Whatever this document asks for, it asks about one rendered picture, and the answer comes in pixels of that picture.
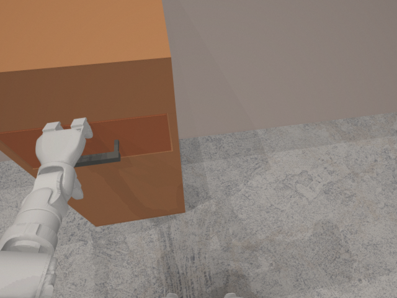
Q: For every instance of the drawer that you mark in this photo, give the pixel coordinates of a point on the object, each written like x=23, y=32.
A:
x=136, y=135

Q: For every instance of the cabinet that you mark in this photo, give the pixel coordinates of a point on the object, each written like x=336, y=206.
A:
x=62, y=60

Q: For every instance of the handle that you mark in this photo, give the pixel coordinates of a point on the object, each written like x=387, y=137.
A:
x=100, y=158

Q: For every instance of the left robot upper arm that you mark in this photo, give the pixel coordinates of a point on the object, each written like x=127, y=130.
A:
x=27, y=275

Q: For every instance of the left robot hand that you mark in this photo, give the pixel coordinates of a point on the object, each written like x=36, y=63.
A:
x=66, y=146

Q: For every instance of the left robot forearm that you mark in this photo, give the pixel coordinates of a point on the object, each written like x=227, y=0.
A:
x=36, y=225

